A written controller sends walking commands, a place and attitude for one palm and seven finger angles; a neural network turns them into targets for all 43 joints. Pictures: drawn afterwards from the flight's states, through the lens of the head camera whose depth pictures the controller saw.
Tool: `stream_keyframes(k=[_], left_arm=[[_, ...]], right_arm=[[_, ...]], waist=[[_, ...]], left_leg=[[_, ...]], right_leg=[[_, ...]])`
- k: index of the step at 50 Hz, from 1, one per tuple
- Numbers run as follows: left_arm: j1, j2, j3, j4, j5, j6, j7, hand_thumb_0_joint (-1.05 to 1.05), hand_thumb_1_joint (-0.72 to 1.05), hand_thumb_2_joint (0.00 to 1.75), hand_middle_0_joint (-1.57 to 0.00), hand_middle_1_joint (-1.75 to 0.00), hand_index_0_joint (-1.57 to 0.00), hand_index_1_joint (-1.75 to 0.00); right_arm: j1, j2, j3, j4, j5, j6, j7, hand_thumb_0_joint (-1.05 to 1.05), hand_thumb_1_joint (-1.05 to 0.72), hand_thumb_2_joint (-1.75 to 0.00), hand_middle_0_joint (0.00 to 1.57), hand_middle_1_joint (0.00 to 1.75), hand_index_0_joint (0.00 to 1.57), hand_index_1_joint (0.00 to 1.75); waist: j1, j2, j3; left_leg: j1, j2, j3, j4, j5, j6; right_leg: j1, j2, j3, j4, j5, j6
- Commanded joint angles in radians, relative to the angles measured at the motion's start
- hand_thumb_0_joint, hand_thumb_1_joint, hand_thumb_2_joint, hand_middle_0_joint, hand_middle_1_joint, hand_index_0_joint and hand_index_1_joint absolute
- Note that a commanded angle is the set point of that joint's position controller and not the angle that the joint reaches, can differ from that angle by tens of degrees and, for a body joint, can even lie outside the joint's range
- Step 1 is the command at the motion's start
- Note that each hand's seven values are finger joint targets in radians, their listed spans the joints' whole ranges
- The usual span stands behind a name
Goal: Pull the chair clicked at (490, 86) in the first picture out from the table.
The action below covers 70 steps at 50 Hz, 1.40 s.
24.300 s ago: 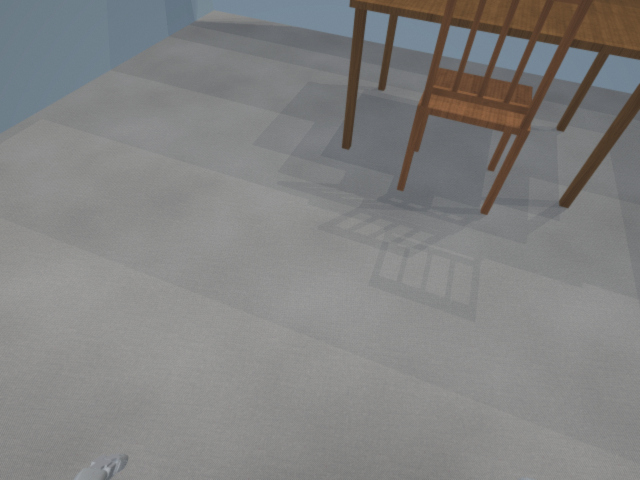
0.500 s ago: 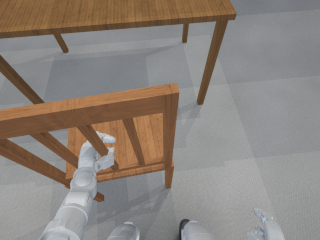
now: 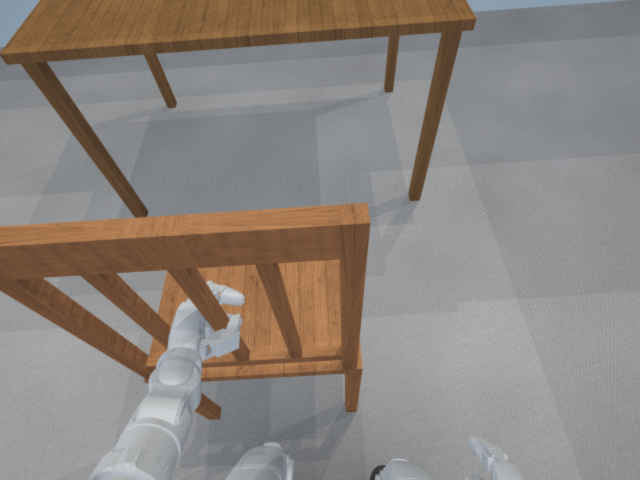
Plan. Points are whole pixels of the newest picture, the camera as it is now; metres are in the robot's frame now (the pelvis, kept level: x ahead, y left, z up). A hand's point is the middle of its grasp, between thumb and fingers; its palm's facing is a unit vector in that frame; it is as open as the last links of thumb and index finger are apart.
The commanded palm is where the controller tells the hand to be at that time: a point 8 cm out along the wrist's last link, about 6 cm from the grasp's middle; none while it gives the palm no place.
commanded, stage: stop walking, hand still on the chair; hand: left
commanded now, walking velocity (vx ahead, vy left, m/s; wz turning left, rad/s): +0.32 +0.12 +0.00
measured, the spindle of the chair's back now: (218, 319) +0.32 +0.17 -0.06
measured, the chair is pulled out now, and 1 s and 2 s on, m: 0.56 0.63 0.63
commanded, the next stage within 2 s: open the thumb and straighten the fingers in 1.30 s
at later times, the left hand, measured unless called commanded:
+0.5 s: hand (226, 389) +0.23 +0.14 -0.06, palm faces -0.03 -0.98 -0.18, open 5.4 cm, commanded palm +0.21 +0.20 -0.05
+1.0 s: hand (224, 381) +0.24 +0.15 -0.06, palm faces +0.00 -0.98 -0.19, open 5.4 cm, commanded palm +0.22 +0.20 -0.05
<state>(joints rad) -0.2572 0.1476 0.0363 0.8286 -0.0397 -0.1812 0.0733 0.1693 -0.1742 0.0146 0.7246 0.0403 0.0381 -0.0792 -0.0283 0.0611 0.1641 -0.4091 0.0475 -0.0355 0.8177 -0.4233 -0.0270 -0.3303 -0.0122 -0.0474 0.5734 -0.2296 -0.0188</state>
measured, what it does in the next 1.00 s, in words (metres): steps on the spot: left foot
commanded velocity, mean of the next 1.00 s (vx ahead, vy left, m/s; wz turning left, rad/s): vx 0.07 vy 0.01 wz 0.00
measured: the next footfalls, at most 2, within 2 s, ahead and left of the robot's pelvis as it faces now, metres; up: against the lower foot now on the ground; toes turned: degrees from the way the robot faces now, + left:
left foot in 0.12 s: -0.01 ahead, +0.12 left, +0.00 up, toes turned +1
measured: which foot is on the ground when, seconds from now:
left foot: up 0.00-0.10, down 0.12-1.00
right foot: down 0.00-1.00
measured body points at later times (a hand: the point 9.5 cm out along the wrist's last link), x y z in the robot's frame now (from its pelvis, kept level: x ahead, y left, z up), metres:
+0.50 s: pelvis -0.03 +0.02 +0.01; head -0.03 +0.01 +0.46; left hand +0.23 +0.19 -0.05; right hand +0.05 -0.23 -0.11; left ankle -0.05 +0.12 -0.73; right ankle +0.04 -0.11 -0.73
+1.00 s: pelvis -0.01 +0.01 +0.01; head +0.01 +0.00 +0.46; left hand +0.24 +0.20 -0.05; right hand +0.11 -0.24 -0.11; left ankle -0.05 +0.12 -0.73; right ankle +0.04 -0.11 -0.73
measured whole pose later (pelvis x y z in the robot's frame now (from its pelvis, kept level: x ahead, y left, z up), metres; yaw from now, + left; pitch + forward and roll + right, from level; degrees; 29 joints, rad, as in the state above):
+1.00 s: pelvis -0.01 +0.01 +0.01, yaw +0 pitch -1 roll +0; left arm -0.04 0.13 -0.06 0.73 -0.02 -0.16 0.09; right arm 0.21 -0.23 0.00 0.71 0.03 0.02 -0.12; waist -0.02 0.02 0.05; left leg -0.11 -0.01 0.03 0.43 -0.30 0.01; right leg -0.27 -0.02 -0.01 0.45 -0.16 0.01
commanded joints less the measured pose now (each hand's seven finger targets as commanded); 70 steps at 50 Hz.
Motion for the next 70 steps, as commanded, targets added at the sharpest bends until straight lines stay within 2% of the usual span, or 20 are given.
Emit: stream_keyframes(k=[1, 4, 7, 8, 10, 12, 13, 14, 15, 17, 18, 20, 22, 25, 29, 33, 43, 60, 69, 70], left_arm=[[-0.207, 0.201, 0.042, -0.184, 0.033, -0.008, 0.023, 0.0, 0.9, 0.9, -0.5, -1.45, -0.5, -1.45], [-0.177, 0.173, 0.029, -0.194, 0.032, -0.005, 0.022, 0.0, 0.9, 0.9, -0.5, -1.45, -0.5, -1.45], [-0.166, 0.124, -0.018, -0.226, 0.027, 0.007, 0.013, 0.0, 0.9, 0.9, -0.5, -1.45, -0.5, -1.45], [-0.15, 0.091, -0.05, -0.185, 0.027, 0.007, 0.016, 0.0, 0.9, 0.9, -0.5, -1.45, -0.5, -1.45], [-0.182, 0.107, -0.036, -0.219, 0.033, 0.012, 0.024, 0.0, 0.9, 0.9, -0.5, -1.45, -0.5, -1.45], [-0.13, 0.107, -0.024, -0.189, 0.026, 0.003, 0.014, 0.0, 0.9, 0.9, -0.5, -1.45, -0.5, -1.45], [-0.118, 0.092, -0.04, -0.182, 0.023, -0.004, 0.006, 0.0, 0.9, 0.9, -0.5, -1.45, -0.5, -1.45], [-0.118, 0.085, -0.052, -0.169, 0.022, -0.008, 0.001, 0.0, 0.9, 0.9, -0.5, -1.45, -0.5, -1.45], [-0.121, 0.098, -0.059, -0.169, 0.022, -0.006, 0.0, 0.0, 0.9, 0.9, -0.5, -1.45, -0.5, -1.45], [-0.117, 0.118, -0.042, -0.157, 0.036, 0.007, 0.011, 0.0, 0.9, 0.9, -0.5, -1.45, -0.5, -1.45], [-0.109, 0.131, -0.034, -0.156, 0.039, 0.012, 0.018, 0.0, 0.9, 0.9, -0.5, -1.45, -0.5, -1.45], [-0.103, 0.131, -0.035, -0.188, 0.035, 0.006, 0.021, 0.0, 0.9, 0.9, -0.5, -1.45, -0.5, -1.45], [-0.074, 0.114, -0.03, -0.226, 0.036, -0.003, 0.024, 0.0, 0.9, 0.9, -0.5, -1.45, -0.5, -1.45], [-0.01, 0.091, -0.051, -0.178, 0.037, 0.005, 0.019, 0.0, 0.9, 0.9, -0.5, -1.45, -0.5, -1.45], [-0.021, 0.087, -0.058, -0.192, 0.042, -0.005, 0.02, 0.0, 0.9, 0.9, -0.5, -1.45, -0.5, -1.45], [-0.008, 0.083, -0.063, -0.204, 0.042, -0.017, 0.026, 0.0, 0.9, 0.9, -0.5, -1.45, -0.5, -1.45], [0.028, 0.083, -0.068, -0.248, 0.035, -0.021, 0.028, 0.0, 0.9, 0.9, -0.5, -1.45, -0.5, -1.45], [0.005, 0.125, -0.041, -0.232, 0.022, 0.006, 0.033, 0.0, 0.9, 0.9, -0.5, -1.45, -0.5, -1.45], [-0.003, 0.123, -0.032, -0.205, 0.024, 0.005, 0.035, 0.0, 0.9, 0.9, -0.5, -1.45, -0.5, -1.45], [-0.037, 0.218, 0.036, -0.323, 0.025, -0.008, 0.043, 0.0, 0.9, 0.9, -0.5, -1.45, -0.5, -1.45]], right_arm=[[-0.019, -0.145, -0.034, -0.113, -0.013, -0.063, -0.027, 0.0, -0.9, -0.9, 0.2, 0.3, 0.2, 0.3], [0.022, -0.15, -0.04, -0.096, -0.025, -0.093, -0.04, 0.0, -0.9, -0.9, 0.2, 0.3, 0.2, 0.3], [0.055, -0.183, -0.05, -0.106, -0.024, -0.105, -0.048, 0.0, -0.9, -0.9, 0.2, 0.3, 0.2, 0.3], [0.022, -0.176, -0.043, -0.096, -0.023, -0.098, -0.043, 0.0, -0.9, -0.9, 0.2, 0.3, 0.2, 0.3], [-0.002, -0.172, -0.041, -0.105, -0.018, -0.085, -0.035, 0.0, -0.9, -0.9, 0.2, 0.3, 0.2, 0.3], [0.032, -0.191, -0.058, -0.111, -0.012, -0.073, -0.028, 0.0, -0.9, -0.9, 0.2, 0.3, 0.2, 0.3], [0.042, -0.19, -0.06, -0.118, -0.013, -0.073, -0.028, 0.0, -0.9, -0.9, 0.2, 0.3, 0.2, 0.3], [0.055, -0.184, -0.061, -0.123, -0.013, -0.074, -0.031, 0.0, -0.9, -0.9, 0.2, 0.3, 0.2, 0.3], [0.07, -0.182, -0.063, -0.116, -0.007, -0.073, -0.032, 0.0, -0.9, -0.9, 0.2, 0.3, 0.2, 0.3], [0.063, -0.16, -0.055, -0.102, -0.015, -0.078, -0.039, 0.0, -0.9, -0.9, 0.2, 0.3, 0.2, 0.3], [0.074, -0.162, -0.052, -0.097, -0.016, -0.08, -0.045, 0.0, -0.9, -0.9, 0.2, 0.3, 0.2, 0.3], [0.068, -0.175, -0.045, -0.086, -0.023, -0.089, -0.052, 0.0, -0.9, -0.9, 0.2, 0.3, 0.2, 0.3], [0.045, -0.178, -0.043, -0.106, -0.026, -0.09, -0.048, 0.0, -0.9, -0.9, 0.2, 0.3, 0.2, 0.3], [0.03, -0.185, -0.043, -0.116, -0.021, -0.078, -0.042, 0.0, -0.9, -0.9, 0.2, 0.3, 0.2, 0.3], [0.024, -0.172, -0.039, -0.115, -0.023, -0.085, -0.043, 0.0, -0.9, -0.9, 0.2, 0.3, 0.2, 0.3], [0.036, -0.178, -0.044, -0.108, -0.022, -0.088, -0.042, 0.0, -0.9, -0.9, 0.2, 0.3, 0.2, 0.3], [0.022, -0.169, -0.045, -0.125, -0.02, -0.071, -0.044, 0.0, -0.9, -0.9, 0.2, 0.3, 0.2, 0.3], [0.011, -0.174, -0.041, -0.135, -0.009, -0.039, -0.054, 0.0, -0.9, -0.9, 0.2, 0.3, 0.2, 0.3], [0.011, -0.172, -0.038, -0.135, -0.009, -0.034, -0.056, 0.0, -0.9, -0.9, 0.2, 0.3, 0.2, 0.3], [0.007, -0.178, -0.043, -0.14, -0.008, -0.038, -0.056, 0.0, -0.9, -0.9, 0.2, 0.3, 0.2, 0.3]], waist=[[0.004, -0.17, -0.356], [0.002, -0.199, -0.319], [0.022, 0.006, -0.258], [0.013, 0.145, -0.261], [0.024, 0.249, -0.208], [0.031, 0.028, -0.228], [0.025, -0.1, -0.229], [0.011, -0.225, -0.233], [-0.006, -0.285, -0.228], [-0.01, -0.206, -0.215], [-0.009, -0.209, -0.193], [-0.013, -0.091, -0.175], [0.011, -0.026, -0.218], [0.018, -0.003, -0.247], [0.01, -0.075, -0.228], [0.008, -0.118, -0.227], [0.002, -0.093, -0.314], [0.005, -0.072, -0.264], [0.009, -0.1, -0.285], [0.015, -0.073, -0.285]], left_leg=[[0.163, -0.041, 0.028, -0.054, -0.032, 0.027], [0.273, -0.048, 0.06, -0.384, 0.068, 0.046], [0.267, 0.058, -0.023, -0.555, 0.132, 0.096], [0.205, 0.099, -0.103, -0.558, 0.021, 0.125], [0.074, 0.155, -0.158, -0.612, -0.048, 0.173], [0.118, 0.126, -0.1, -0.476, 0.11, 0.153], [0.151, 0.067, -0.043, -0.405, 0.135, 0.113], [0.149, 0.004, 0.019, -0.352, 0.101, 0.074], [0.146, -0.031, 0.043, -0.311, 0.025, 0.053], [0.268, -0.045, 0.057, -0.305, -0.067, 0.054], [0.302, -0.04, 0.055, -0.306, -0.064, 0.058], [0.278, 0.008, -0.009, -0.442, -0.033, 0.078], [0.22, 0.071, -0.086, -0.52, 0.051, 0.103], [0.2, 0.086, -0.082, -0.517, 0.123, 0.104], [0.219, 0.077, -0.061, -0.48, 0.261, 0.075], [0.237, 0.076, -0.054, -0.48, 0.294, 0.06], [0.307, 0.071, -0.03, -0.443, 0.436, 0.04], [0.267, 0.055, -0.025, -0.463, 0.243, 0.05], [0.265, 0.062, -0.032, -0.463, 0.275, 0.049], [0.261, 0.059, -0.03, -0.467, 0.27, 0.051]], right_leg=[[0.045, -0.239, 0.179, -0.227, -0.208, -0.076], [0.06, -0.183, 0.197, -0.23, -0.307, -0.033], [0.081, -0.06, 0.137, -0.106, -0.212, 0.012], [0.089, -0.039, 0.086, -0.053, -0.263, 0.021], [0.169, -0.016, 0.017, 0.075, -0.192, 0.013], [0.237, -0.013, 0.053, -0.086, -0.084, 0.02], [0.242, -0.042, 0.126, -0.224, -0.049, 0.016], [0.255, -0.105, 0.229, -0.31, -0.061, -0.003], [0.213, -0.177, 0.295, -0.358, -0.149, -0.037], [-0.026, -0.198, 0.303, -0.426, -0.53, -0.049], [-0.11, -0.177, 0.276, -0.421, -0.583, -0.043], [-0.063, -0.105, 0.194, -0.32, -0.429, -0.019], [0.068, -0.04, 0.134, -0.169, -0.196, 0.006], [0.14, -0.041, 0.128, -0.16, -0.084, 0.018], [0.139, -0.074, 0.151, -0.164, 0.097, -0.004], [0.136, -0.079, 0.149, -0.16, 0.144, -0.009], [0.194, -0.105, 0.147, -0.135, 0.332, -0.02], [0.167, -0.113, 0.163, -0.239, 0.117, -0.015], [0.187, -0.111, 0.154, -0.221, 0.15, -0.014], [0.205, -0.114, 0.158, -0.231, 0.165, -0.011]])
